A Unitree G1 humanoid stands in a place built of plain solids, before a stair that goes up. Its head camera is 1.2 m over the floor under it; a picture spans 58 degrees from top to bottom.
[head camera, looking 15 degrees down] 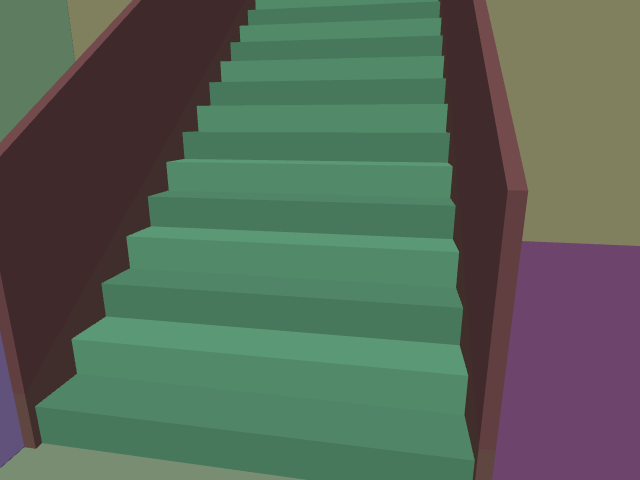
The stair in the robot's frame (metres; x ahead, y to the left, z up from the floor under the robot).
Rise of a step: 0.16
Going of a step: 0.23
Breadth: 1.60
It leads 10 degrees to the right of straight ahead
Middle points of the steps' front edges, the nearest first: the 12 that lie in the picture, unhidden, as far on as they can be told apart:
1.29 0.29 0.17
1.51 0.26 0.33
1.73 0.22 0.50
1.95 0.18 0.66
2.17 0.14 0.82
2.39 0.10 0.99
2.62 0.06 1.15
2.84 0.02 1.32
3.06 -0.01 1.48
3.28 -0.05 1.65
3.50 -0.09 1.81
3.72 -0.13 1.98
